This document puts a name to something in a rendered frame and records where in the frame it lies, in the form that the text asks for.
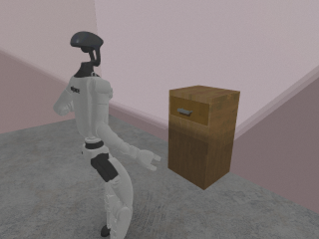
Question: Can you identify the robot left upper arm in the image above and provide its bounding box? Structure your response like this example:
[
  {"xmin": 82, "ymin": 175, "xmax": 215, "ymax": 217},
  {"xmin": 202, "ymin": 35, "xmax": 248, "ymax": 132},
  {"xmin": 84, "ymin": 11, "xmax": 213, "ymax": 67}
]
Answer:
[{"xmin": 53, "ymin": 75, "xmax": 75, "ymax": 117}]

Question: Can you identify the right robot hand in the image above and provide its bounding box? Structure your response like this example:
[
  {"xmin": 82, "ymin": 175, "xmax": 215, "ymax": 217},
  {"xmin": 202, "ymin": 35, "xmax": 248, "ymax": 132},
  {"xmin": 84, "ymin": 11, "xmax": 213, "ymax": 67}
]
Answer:
[{"xmin": 136, "ymin": 149, "xmax": 160, "ymax": 171}]

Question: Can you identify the left robot hand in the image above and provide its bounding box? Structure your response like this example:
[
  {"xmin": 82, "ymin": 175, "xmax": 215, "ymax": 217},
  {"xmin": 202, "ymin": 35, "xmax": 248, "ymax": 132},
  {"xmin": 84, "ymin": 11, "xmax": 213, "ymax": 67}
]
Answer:
[{"xmin": 109, "ymin": 88, "xmax": 113, "ymax": 100}]

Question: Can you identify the robot right forearm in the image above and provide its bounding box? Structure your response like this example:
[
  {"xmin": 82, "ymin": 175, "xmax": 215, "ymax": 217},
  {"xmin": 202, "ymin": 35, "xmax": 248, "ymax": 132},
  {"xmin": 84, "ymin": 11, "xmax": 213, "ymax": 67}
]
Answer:
[{"xmin": 97, "ymin": 124, "xmax": 141, "ymax": 160}]

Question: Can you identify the robot right upper arm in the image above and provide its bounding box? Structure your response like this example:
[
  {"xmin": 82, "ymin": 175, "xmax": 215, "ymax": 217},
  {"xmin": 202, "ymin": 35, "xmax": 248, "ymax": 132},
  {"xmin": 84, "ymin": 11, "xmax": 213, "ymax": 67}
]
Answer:
[{"xmin": 89, "ymin": 77, "xmax": 111, "ymax": 138}]

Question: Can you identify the humanoid robot torso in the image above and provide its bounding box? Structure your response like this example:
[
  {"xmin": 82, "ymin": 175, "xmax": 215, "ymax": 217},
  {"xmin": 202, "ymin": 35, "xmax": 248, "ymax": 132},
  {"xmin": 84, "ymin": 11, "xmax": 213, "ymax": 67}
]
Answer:
[{"xmin": 71, "ymin": 72, "xmax": 110, "ymax": 169}]

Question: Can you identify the handle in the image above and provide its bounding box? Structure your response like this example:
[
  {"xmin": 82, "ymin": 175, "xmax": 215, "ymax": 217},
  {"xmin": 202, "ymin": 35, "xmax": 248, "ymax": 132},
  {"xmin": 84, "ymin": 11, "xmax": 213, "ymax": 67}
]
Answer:
[{"xmin": 177, "ymin": 108, "xmax": 193, "ymax": 115}]

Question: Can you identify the drawer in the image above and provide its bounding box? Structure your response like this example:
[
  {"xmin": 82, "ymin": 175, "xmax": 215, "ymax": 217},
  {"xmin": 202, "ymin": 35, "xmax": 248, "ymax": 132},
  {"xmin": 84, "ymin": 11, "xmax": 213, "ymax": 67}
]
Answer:
[{"xmin": 170, "ymin": 96, "xmax": 209, "ymax": 125}]

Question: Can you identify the right robot shin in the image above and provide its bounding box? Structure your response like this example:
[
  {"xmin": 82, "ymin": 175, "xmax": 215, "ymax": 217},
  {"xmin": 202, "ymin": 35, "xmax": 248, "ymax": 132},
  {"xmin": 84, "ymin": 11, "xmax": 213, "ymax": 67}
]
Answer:
[{"xmin": 110, "ymin": 207, "xmax": 134, "ymax": 239}]

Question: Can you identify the cabinet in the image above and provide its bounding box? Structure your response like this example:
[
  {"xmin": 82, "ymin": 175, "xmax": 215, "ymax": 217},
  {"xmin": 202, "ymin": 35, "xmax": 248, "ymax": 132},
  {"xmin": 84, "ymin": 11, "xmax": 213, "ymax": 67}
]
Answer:
[{"xmin": 167, "ymin": 85, "xmax": 240, "ymax": 190}]

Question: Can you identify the robot left forearm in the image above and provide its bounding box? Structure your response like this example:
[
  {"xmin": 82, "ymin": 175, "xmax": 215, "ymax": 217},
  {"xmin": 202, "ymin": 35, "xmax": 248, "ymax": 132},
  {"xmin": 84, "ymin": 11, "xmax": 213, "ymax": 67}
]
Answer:
[{"xmin": 67, "ymin": 101, "xmax": 74, "ymax": 113}]

